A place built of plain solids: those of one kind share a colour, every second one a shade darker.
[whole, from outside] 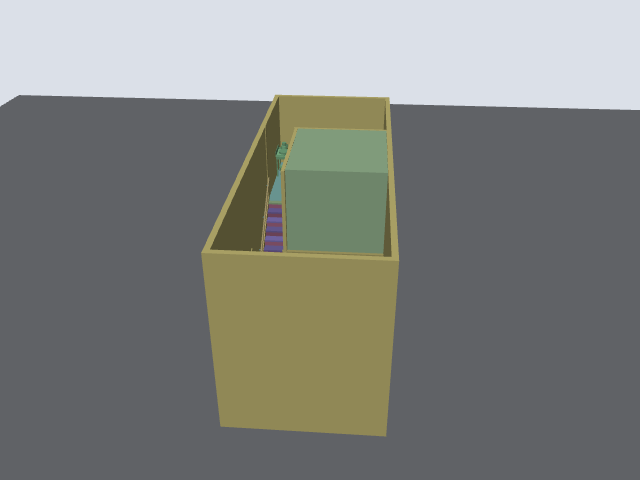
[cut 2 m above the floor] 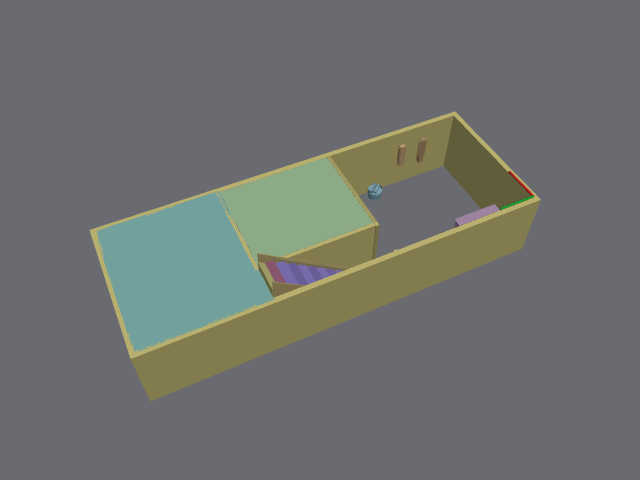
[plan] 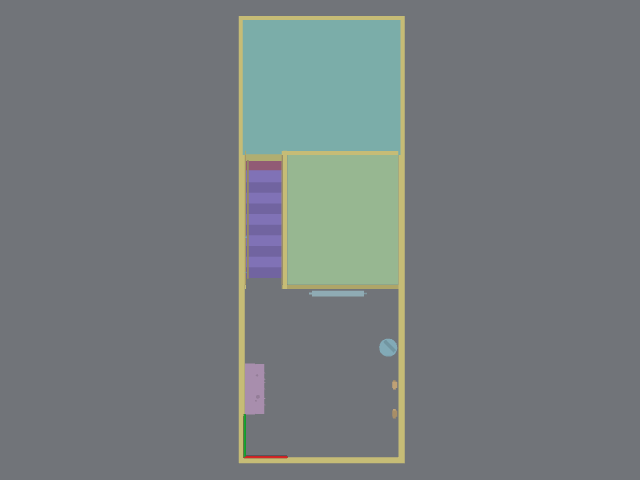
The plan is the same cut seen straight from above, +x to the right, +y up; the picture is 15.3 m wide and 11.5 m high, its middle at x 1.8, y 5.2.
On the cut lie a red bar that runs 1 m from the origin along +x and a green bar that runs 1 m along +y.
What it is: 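A farmhouse's boxed stair, a dwelling of no particular year; the kitchen below, the upper room 2.41 m above it, and between them a joiner's timber flight of 12 risers of about 0.201 m on goings of about 0.255 m, 0.85 m clear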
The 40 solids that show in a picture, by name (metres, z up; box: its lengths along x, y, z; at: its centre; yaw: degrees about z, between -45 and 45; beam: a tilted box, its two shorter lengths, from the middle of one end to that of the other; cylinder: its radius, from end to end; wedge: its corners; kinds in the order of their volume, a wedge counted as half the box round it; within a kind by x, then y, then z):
{
 "beside_box_1": {"box": [2.67, 3.11, 4.94], "at": [2.35, 5.68, 2.42]},
 "upper_1": {"box": [3.78, 3.23, 2.46], "at": [1.84, 8.85, 1.18]},
 "wall_1": {"box": [0.15, 10.72, 4.94], "at": [-0.07, 5.21, 2.42]},
 "wall_2": {"box": [0.03, 0.1, 4.94], "at": [0.01, 7.29, 2.42]},
 "wall_3": {"box": [0.1, 3.31, 4.94], "at": [0.96, 5.68, 2.42]},
 "wall_4": {"box": [3.98, 0.15, 4.94], "at": [1.84, -0.07, 2.42]},
 "wall_5": {"box": [3.98, 0.15, 4.94], "at": [1.84, 10.49, 2.42]},
 "wall_6": {"box": [2.8, 0.1, 2.52], "at": [2.28, 4.07, 1.21]},
 "wall_7": {"box": [2.8, 0.1, 4.94], "at": [2.28, 7.29, 2.42]},
 "wall_8": {"box": [0.15, 10.72, 4.94], "at": [3.75, 5.21, 2.42]},
 "carriage_1": {"wedge": [[0.03, 4.35, -0.05], [0.03, 4.35, 0.01], [0.03, 7.26, -0.05], [0.03, 7.26, 2.29], [0.89, 4.35, -0.05], [0.89, 4.35, 0.01], [0.89, 7.26, -0.05], [0.89, 7.26, 2.29]]},
 "string_1": {"wedge": [[0.0, 4.13, -0.05], [0.0, 4.13, 0.13], [0.0, 7.24, -0.05], [0.0, 7.24, 2.57], [0.03, 4.13, -0.05], [0.03, 4.13, 0.13], [0.03, 7.24, -0.05], [0.03, 7.24, 2.57]]},
 "string_2": {"wedge": [[0.88, 4.13, -0.05], [0.88, 4.13, 0.13], [0.88, 7.24, -0.05], [0.88, 7.24, 2.57], [0.91, 4.13, -0.05], [0.91, 4.13, 0.13], [0.91, 7.24, -0.05], [0.91, 7.24, 2.57]]},
 "rail_1": {"wedge": [[0.05, 4.27, 0.99], [0.05, 4.27, 1.05], [0.05, 7.12, 3.23], [0.05, 7.12, 3.29], [0.09, 4.27, 0.99], [0.09, 4.27, 1.05], [0.09, 7.12, 3.23], [0.09, 7.12, 3.29]]},
 "radiator_1": {"box": [1.25, 0.14, 0.72], "at": [2.23, 3.92, 0.45]},
 "riser_1": {"wedge": [[0.02, 6.11, 1.38], [0.02, 6.11, 1.56], [0.02, 6.39, 1.49], [0.02, 6.39, 1.56], [0.89, 6.11, 1.38], [0.89, 6.11, 1.56], [0.89, 6.39, 1.49], [0.89, 6.39, 1.56]]},
 "riser_2": {"wedge": [[0.02, 6.36, 1.58], [0.02, 6.36, 1.76], [0.02, 6.64, 1.69], [0.02, 6.64, 1.76], [0.89, 6.36, 1.58], [0.89, 6.36, 1.76], [0.89, 6.64, 1.69], [0.89, 6.64, 1.76]]},
 "riser_3": {"wedge": [[0.02, 6.61, 1.78], [0.02, 6.61, 1.96], [0.02, 6.9, 1.89], [0.02, 6.9, 1.96], [0.89, 6.61, 1.78], [0.89, 6.61, 1.96], [0.89, 6.9, 1.89], [0.89, 6.9, 1.96]]},
 "riser_4": {"wedge": [[0.02, 6.87, 1.98], [0.02, 6.87, 2.16], [0.02, 7.15, 2.09], [0.02, 7.15, 2.16], [0.89, 6.87, 1.98], [0.89, 6.87, 2.16], [0.89, 7.15, 2.09], [0.89, 7.15, 2.16]]},
 "riser_5": {"wedge": [[0.02, 7.12, 2.18], [0.02, 7.12, 2.36], [0.02, 7.26, 2.18], [0.02, 7.26, 2.36], [0.89, 7.12, 2.18], [0.89, 7.12, 2.36], [0.89, 7.26, 2.18], [0.89, 7.26, 2.36]]},
 "tread_1": {"wedge": [[0.02, 4.29, 0.15], [0.02, 4.29, 0.21], [0.02, 4.61, 0.15], [0.02, 4.61, 0.21], [0.89, 4.29, 0.15], [0.89, 4.29, 0.21], [0.89, 4.61, 0.15], [0.89, 4.61, 0.21]]},
 "tread_2": {"wedge": [[0.02, 4.55, 0.35], [0.02, 4.55, 0.4], [0.02, 4.86, 0.35], [0.02, 4.86, 0.41], [0.89, 4.55, 0.35], [0.89, 4.55, 0.4], [0.89, 4.86, 0.35], [0.89, 4.86, 0.41]]},
 "tread_3": {"wedge": [[0.02, 4.8, 0.55], [0.02, 4.8, 0.61], [0.02, 5.12, 0.55], [0.02, 5.12, 0.61], [0.89, 4.8, 0.55], [0.89, 4.8, 0.61], [0.89, 5.12, 0.55], [0.89, 5.12, 0.61]]},
 "tread_4": {"wedge": [[0.02, 5.06, 0.75], [0.02, 5.06, 0.81], [0.02, 5.37, 0.75], [0.02, 5.37, 0.81], [0.89, 5.06, 0.75], [0.89, 5.06, 0.8], [0.89, 5.37, 0.75], [0.89, 5.37, 0.81]]},
 "tread_5": {"wedge": [[0.02, 5.31, 0.95], [0.02, 5.31, 1.01], [0.02, 5.63, 0.95], [0.02, 5.63, 1.01], [0.89, 5.31, 0.95], [0.89, 5.31, 1.01], [0.89, 5.63, 0.95], [0.89, 5.63, 1.01]]},
 "tread_6": {"wedge": [[0.02, 5.57, 1.15], [0.02, 5.57, 1.21], [0.02, 5.88, 1.15], [0.02, 5.88, 1.21], [0.89, 5.57, 1.15], [0.89, 5.57, 1.21], [0.89, 5.88, 1.15], [0.89, 5.88, 1.21]]},
 "tread_7": {"wedge": [[0.02, 5.82, 1.35], [0.02, 5.82, 1.41], [0.02, 6.14, 1.35], [0.02, 6.14, 1.41], [0.89, 5.82, 1.35], [0.89, 5.82, 1.41], [0.89, 6.14, 1.35], [0.89, 6.14, 1.41]]},
 "tread_8": {"wedge": [[0.02, 6.08, 1.56], [0.02, 6.08, 1.61], [0.02, 6.39, 1.56], [0.02, 6.39, 1.61], [0.89, 6.08, 1.56], [0.89, 6.08, 1.61], [0.89, 6.39, 1.56], [0.89, 6.39, 1.61]]},
 "tread_9": {"wedge": [[0.02, 6.33, 1.76], [0.02, 6.33, 1.81], [0.02, 6.64, 1.76], [0.02, 6.64, 1.81], [0.89, 6.33, 1.76], [0.89, 6.33, 1.81], [0.89, 6.64, 1.76], [0.89, 6.64, 1.81]]},
 "tread_10": {"wedge": [[0.02, 6.59, 1.96], [0.02, 6.59, 2.01], [0.02, 6.9, 1.96], [0.02, 6.9, 2.01], [0.89, 6.59, 1.96], [0.89, 6.59, 2.01], [0.89, 6.9, 1.96], [0.89, 6.9, 2.01]]},
 "tread_11": {"wedge": [[0.02, 6.84, 2.15], [0.02, 6.84, 2.21], [0.02, 7.15, 2.15], [0.02, 7.15, 2.21], [0.89, 6.84, 2.15], [0.89, 6.84, 2.21], [0.89, 7.15, 2.15], [0.89, 7.15, 2.21]]},
 "plate_dresser_1": {"box": [0.24, 1.22, 0.06], "at": [0.12, 1.63, 2.0]},
 "plate_dresser_2": {"box": [0.47, 1.2, 0.03], "at": [0.23, 1.63, 0.84]},
 "plate_dresser_3": {"cylinder": 0.11, "from": [0.29, 1.96, 0.86], "to": [0.29, 1.96, 1.07]},
 "coat_pegs_1": {"box": [0.12, 0.15, 0.86], "at": [3.59, 1.04, 1.13]},
 "coat_pegs_2": {"box": [0.12, 0.15, 0.72], "at": [3.59, 1.73, 1.2]},
 "log_basket_1": {"box": [0.08, 0.33, 0.08], "at": [3.4, 2.58, 0.35], "yaw": 43.3},
 "log_basket_2": {"cylinder": 0.22, "from": [3.44, 2.62, 0.2], "to": [3.44, 2.62, 0.3]},
 "log_basket_3": {"box": [0.09, 0.36, 0.09], "at": [3.47, 2.66, 0.35], "yaw": 43.3},
 "landing_nose_1": {"wedge": [[0.02, 7.1, 2.36], [0.02, 7.1, 2.41], [0.02, 7.26, 2.36], [0.02, 7.26, 2.41], [0.89, 7.1, 2.36], [0.89, 7.1, 2.41], [0.89, 7.26, 2.36], [0.89, 7.26, 2.41]]}
}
